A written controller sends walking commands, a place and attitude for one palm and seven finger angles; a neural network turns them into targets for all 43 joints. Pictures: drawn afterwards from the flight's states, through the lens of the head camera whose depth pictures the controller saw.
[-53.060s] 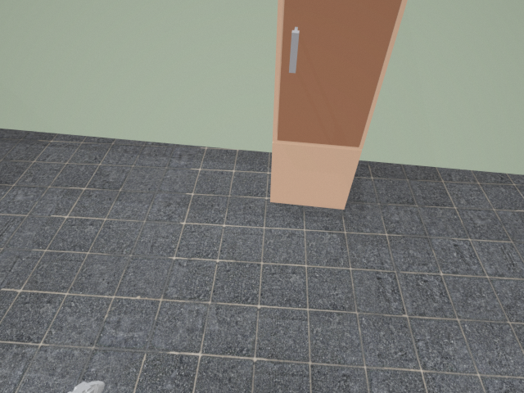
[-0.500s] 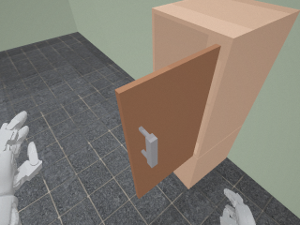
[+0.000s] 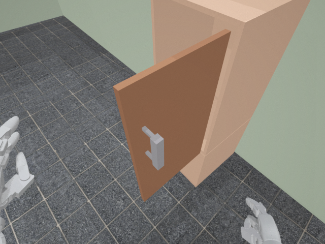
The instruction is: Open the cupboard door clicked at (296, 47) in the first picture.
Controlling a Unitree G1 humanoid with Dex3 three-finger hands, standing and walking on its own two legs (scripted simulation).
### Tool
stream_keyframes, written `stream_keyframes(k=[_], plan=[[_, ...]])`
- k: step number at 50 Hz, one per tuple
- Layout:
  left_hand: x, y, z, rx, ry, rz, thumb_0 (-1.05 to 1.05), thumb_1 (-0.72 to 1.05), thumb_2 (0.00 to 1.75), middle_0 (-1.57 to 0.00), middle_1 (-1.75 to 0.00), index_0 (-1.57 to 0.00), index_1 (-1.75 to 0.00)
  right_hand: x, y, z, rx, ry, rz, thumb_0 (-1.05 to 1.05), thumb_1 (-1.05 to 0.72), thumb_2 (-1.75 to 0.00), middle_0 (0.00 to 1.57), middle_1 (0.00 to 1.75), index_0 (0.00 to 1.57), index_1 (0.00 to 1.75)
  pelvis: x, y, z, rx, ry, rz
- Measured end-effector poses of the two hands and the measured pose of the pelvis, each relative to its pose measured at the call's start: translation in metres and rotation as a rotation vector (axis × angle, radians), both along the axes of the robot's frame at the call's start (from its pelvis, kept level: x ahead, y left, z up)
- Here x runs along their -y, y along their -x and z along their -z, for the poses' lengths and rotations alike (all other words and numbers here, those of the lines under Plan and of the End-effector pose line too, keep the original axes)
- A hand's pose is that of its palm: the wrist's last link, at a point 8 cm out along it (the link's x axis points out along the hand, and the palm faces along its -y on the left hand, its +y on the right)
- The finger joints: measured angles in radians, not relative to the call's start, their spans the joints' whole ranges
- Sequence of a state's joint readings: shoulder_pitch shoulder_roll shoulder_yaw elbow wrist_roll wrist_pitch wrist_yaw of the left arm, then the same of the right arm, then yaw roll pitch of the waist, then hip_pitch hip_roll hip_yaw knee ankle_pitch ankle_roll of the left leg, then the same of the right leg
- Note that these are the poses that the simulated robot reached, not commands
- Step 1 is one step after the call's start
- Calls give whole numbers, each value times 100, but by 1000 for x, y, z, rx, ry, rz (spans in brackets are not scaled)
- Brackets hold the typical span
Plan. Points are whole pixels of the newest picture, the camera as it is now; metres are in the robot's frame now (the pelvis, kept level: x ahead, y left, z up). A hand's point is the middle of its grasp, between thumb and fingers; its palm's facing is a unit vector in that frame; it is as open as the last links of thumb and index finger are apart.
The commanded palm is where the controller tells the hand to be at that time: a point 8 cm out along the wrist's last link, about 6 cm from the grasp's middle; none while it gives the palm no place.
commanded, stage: step back with the hand held close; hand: left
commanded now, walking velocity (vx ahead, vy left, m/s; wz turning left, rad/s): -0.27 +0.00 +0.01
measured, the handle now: (152, 148) +0.34 +0.06 +0.04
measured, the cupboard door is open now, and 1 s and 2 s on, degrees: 92 92 92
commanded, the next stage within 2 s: stop stepping back and stand still in 0.84 s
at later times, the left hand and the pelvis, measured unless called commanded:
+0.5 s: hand out of the picture +0.11 +0.28 +0.15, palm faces +0.48 -0.76 -0.45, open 7.4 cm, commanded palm +0.05 +0.32 +0.17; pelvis -0.09 +0.01 -0.02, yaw +2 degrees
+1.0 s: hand out of the picture +0.04 +0.25 +0.16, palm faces +0.34 -0.81 -0.47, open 7.4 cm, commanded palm -0.02 +0.29 +0.17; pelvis -0.17 +0.00 -0.01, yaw -3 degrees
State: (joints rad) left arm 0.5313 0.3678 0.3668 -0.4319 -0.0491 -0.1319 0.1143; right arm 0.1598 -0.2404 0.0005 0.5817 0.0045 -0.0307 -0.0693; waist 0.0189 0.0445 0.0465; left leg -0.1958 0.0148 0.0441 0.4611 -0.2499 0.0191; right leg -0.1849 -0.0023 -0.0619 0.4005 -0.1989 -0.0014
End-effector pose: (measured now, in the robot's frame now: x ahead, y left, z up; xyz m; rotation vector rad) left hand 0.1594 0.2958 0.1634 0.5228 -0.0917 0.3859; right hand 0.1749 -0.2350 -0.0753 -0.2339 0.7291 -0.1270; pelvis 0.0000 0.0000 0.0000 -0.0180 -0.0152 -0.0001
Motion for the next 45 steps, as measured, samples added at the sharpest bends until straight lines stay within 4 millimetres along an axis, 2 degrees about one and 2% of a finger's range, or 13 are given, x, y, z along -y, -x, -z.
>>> stream_keyframes(k=[6, 12, 22, 28, 32, 37, 42, 45], plan=[[-6, 12, -1, -4, -38, 47, 1, 89, 90, -21, -31, -21, -30, 2, 24, -2, -20, 29, 53, 1, -91, -90, 20, 30, 20, 30, -8, 17, 3, -9, -3, 8], [-17, 37, -4, 48, -65, 43, 1, 89, 90, -21, -31, -21, -30, -8, 49, -2, -7, 37, 47, 1, -91, -90, 20, 30, 20, 30, -15, 40, 8, -6, -4, 8], [-20, 86, -4, 146, -98, -25, 1, 89, 90, -21, -31, -21, -30, -24, 85, 17, 10, 4, -25, 1, -90, -90, 20, 30, 20, 30, -12, 76, 23, 18, 3, -22], [-18, 103, -2, 204, -50, 4, 1, 89, 90, -21, -31, -21, -30, -22, 112, 22, -36, 37, -24, 1, -90, -90, 20, 30, 20, 30, -17, 96, 25, 19, 8, -34], [-27, 112, -8, 211, -85, 20, 1, 88, 90, -21, -31, -21, -30, -24, 129, 19, -29, 58, 0, 1, -90, -90, 20, 30, 20, 30, -23, 109, 24, 21, 42, -40], [-36, 130, -22, 223, -103, -8, 1, 89, 90, -21, -31, -21, -30, -32, 147, 9, -26, 19, -6, 1, -91, -90, 20, 30, 20, 30, -18, 122, 12, -8, 54, -32], [-20, 145, -17, 182, -37, 0, 1, 89, 90, -21, -31, -20, -30, -34, 155, 5, -5, -10, -49, 1, -90, -90, 20, 30, 20, 30, -10, 141, 6, -60, 44, -5], [-3, 153, -11, 164, -59, 59, 1, 89, 90, -21, -31, -20, -30, -28, 160, 12, 13, -22, -65, 1, -90, -90, 20, 30, 20, 30, -1, 161, 16, -78, 5, 35]])
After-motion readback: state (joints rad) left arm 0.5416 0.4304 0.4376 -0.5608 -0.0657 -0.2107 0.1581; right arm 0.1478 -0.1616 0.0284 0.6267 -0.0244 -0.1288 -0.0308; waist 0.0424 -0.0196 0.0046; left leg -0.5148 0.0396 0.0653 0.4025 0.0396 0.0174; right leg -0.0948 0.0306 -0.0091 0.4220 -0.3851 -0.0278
